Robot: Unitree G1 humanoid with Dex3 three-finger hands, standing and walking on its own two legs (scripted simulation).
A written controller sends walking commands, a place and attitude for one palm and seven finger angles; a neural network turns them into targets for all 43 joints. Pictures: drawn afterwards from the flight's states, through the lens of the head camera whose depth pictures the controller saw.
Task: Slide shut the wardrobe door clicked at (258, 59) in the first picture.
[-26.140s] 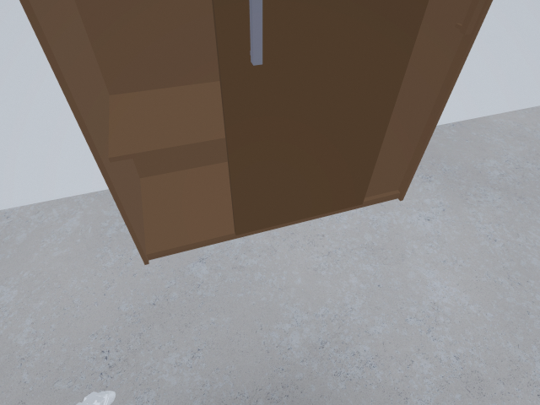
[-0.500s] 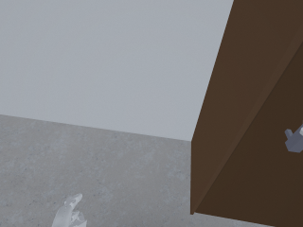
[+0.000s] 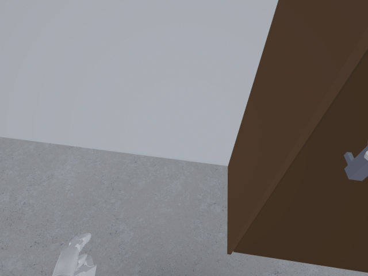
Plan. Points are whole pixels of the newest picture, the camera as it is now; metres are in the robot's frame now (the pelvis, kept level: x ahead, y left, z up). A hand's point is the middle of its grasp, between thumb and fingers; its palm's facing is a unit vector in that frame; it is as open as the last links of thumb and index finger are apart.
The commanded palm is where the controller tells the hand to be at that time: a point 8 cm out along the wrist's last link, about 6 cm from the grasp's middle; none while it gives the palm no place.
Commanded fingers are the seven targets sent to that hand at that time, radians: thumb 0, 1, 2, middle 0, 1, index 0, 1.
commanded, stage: stop walking and hold the door there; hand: right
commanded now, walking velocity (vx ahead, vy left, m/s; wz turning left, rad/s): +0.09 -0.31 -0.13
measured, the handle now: out of the picture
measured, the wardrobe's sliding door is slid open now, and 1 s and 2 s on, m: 0.00 0.00 0.00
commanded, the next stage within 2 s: loosen the grip on the handle in 1.30 s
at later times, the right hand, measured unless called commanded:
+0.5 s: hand out of the picture +0.31 -0.32 +0.18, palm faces +0.40 +0.89 -0.21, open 6.8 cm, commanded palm +0.28 -0.35 +0.18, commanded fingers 0.00 -0.90 -0.90 0.45 1.40 0.45 1.40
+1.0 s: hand out of the picture +0.31 -0.32 +0.18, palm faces +0.29 +0.94 -0.17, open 7.0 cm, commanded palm +0.27 -0.34 +0.18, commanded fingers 0.00 -0.90 -0.90 0.45 1.40 0.45 1.40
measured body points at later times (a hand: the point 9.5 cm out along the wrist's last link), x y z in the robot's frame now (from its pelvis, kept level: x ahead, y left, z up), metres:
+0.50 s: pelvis -0.02 -0.09 -0.02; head +0.02 -0.10 +0.43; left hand +0.17 +0.14 -0.11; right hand +0.29 -0.36 +0.19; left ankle -0.01 +0.10 -0.74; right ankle +0.01 -0.25 -0.74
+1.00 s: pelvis -0.02 -0.13 +0.00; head +0.01 -0.13 +0.45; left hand +0.18 +0.06 -0.09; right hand +0.28 -0.37 +0.19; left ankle -0.02 -0.01 -0.74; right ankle +0.01 -0.25 -0.74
